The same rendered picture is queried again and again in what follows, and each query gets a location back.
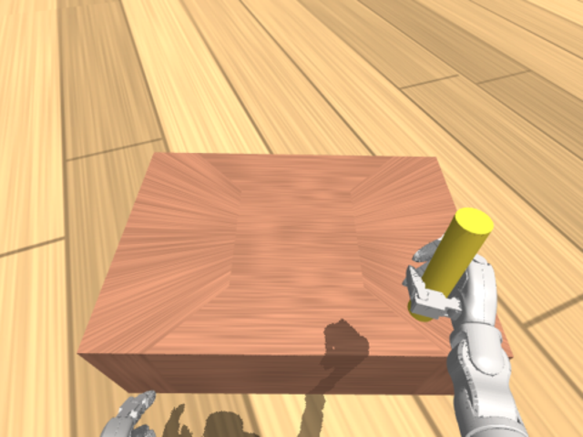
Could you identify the left robot hand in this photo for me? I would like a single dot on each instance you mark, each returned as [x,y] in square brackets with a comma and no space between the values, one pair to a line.
[128,415]

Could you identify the right robot arm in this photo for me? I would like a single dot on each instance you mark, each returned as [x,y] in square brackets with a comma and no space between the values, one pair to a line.
[480,371]

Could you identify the can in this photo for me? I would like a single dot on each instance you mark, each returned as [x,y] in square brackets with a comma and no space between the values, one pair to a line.
[464,237]

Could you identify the right robot hand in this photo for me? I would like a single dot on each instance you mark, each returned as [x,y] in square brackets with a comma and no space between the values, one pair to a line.
[474,297]

